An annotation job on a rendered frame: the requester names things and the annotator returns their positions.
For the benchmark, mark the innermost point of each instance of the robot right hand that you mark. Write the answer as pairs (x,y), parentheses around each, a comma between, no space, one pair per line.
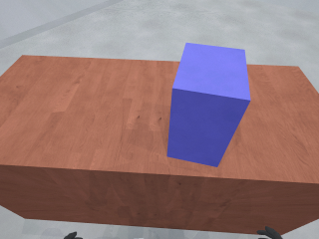
(269,232)

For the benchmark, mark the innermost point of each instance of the carton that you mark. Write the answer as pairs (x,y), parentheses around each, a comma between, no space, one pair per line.
(209,97)

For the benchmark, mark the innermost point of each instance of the pedestal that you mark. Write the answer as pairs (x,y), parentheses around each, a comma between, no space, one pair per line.
(85,140)

